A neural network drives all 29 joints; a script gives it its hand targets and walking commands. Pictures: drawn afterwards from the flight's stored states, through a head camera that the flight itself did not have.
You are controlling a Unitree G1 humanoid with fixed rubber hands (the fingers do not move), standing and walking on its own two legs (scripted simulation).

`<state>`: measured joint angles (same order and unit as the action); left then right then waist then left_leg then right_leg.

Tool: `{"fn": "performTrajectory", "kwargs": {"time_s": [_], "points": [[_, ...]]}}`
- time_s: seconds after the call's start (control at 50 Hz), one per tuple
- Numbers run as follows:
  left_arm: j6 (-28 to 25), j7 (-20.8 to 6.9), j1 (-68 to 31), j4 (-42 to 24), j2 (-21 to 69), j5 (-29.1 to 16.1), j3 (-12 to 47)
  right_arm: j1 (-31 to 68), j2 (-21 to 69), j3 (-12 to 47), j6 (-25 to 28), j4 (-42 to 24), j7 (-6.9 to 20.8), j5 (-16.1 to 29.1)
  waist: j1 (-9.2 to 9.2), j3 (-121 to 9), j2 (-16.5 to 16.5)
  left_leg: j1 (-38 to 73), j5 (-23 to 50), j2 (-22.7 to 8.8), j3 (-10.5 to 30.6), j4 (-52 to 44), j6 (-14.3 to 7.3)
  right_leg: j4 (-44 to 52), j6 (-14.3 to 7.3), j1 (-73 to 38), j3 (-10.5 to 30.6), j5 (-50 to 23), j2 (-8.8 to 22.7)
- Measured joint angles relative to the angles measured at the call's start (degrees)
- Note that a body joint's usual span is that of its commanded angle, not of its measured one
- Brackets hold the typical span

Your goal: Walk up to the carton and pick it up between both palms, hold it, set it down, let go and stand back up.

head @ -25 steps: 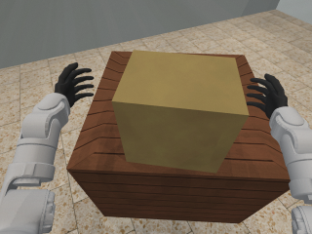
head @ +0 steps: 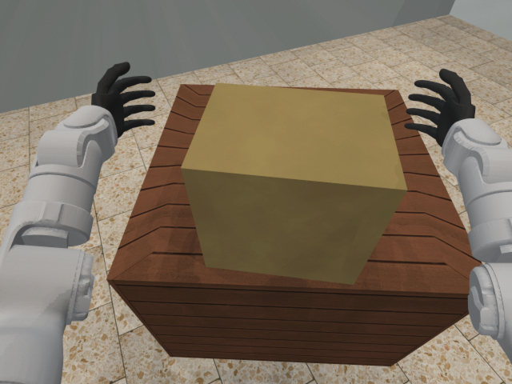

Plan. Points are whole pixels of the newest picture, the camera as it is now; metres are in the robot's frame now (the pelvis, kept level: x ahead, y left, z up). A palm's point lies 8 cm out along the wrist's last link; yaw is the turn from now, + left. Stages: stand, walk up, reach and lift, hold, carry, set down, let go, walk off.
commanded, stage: reach and lift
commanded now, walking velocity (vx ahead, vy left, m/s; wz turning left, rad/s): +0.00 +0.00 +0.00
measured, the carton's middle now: (287, 187) +0.48 -0.02 +0.01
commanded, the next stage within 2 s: none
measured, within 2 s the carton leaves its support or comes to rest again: neither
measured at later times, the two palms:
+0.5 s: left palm (130, 167) +0.42 +0.25 +0.12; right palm (438, 175) +0.41 -0.25 +0.12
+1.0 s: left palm (146, 186) +0.43 +0.24 +0.06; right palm (419, 196) +0.42 -0.25 +0.07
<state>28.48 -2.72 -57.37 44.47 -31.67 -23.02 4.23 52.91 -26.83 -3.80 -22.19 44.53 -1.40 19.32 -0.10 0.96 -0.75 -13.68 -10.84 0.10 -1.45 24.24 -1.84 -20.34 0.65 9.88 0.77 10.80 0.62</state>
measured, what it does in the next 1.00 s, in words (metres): stands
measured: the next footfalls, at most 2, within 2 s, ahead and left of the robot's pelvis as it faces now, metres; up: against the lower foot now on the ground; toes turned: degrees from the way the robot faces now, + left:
none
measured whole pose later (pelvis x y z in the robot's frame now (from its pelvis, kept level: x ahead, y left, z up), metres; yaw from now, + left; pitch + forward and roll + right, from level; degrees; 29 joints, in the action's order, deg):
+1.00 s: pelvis +0.01 -0.01 +0.00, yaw +0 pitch +12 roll -1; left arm -6.1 -2.9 -47.2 66.4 -23.7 -22.5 8.5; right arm 41.3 -20.6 -0.3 6.0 59.7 -1.8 19.8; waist -0.1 -5.4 -0.7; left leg -26.3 -10.5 0.0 -1.3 25.3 -1.3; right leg -23.2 0.8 23.4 0.8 11.3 0.5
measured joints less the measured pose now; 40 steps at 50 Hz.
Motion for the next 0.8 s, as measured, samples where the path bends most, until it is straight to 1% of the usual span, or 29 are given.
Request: {"fn": "performTrajectory", "kwargs": {"time_s": [0.1,0.2,0.38,0.56,0.66,0.8], "points": [[-2.1,0.0,-0.4,3.7,0.0,0.0,0.3,0.7,0.0,0.0,1.4,3.9,0.0,0.0,0.01,-0.1,0.0,-0.1,-0.1,0.0,0.0,0.0,0.0,0.1,0.0,0.0,0.0,0.0,0.0],[-5.2,-0.2,1.7,6.1,0.2,0.0,1.4,-1.8,0.0,0.0,3.7,5.7,0.1,0.0,0.01,-0.1,0.0,-0.1,-0.1,0.0,0.0,0.0,0.0,0.2,0.0,0.0,0.0,0.0,0.0],[-13.8,-0.2,6.9,9.7,2.7,-0.6,3.5,-7.9,1.1,0.0,9.9,6.4,0.6,0.0,0.01,-0.2,0.0,-1.1,0.0,0.0,0.0,0.0,0.0,0.2,0.0,1.0,0.0,-0.1,0.0],[-22.5,-0.2,7.6,15.1,4.8,-0.8,4.3,-8.0,3.6,0.0,16.6,10.5,0.6,0.0,0.01,-2.5,0.0,-5.7,0.4,0.0,0.1,0.0,0.1,-0.6,0.0,6.0,0.0,-0.1,-0.1],[-26.2,-0.2,7.6,18.0,5.6,-0.8,4.3,-8.2,4.7,0.0,20.4,13.3,0.6,0.0,0.01,-3.8,0.0,-7.9,0.4,-0.1,0.1,0.0,0.3,-0.7,0.0,8.2,0.0,-0.1,-0.1],[-30.5,-0.2,9.0,20.2,7.0,0.3,4.3,-10.0,5.6,1.4,25.2,15.0,0.1,0.0,0.01,-4.8,0.0,-9.8,0.4,-0.1,0.1,0.0,0.4,-1.2,0.1,10.4,0.0,0.1,-0.1]]}}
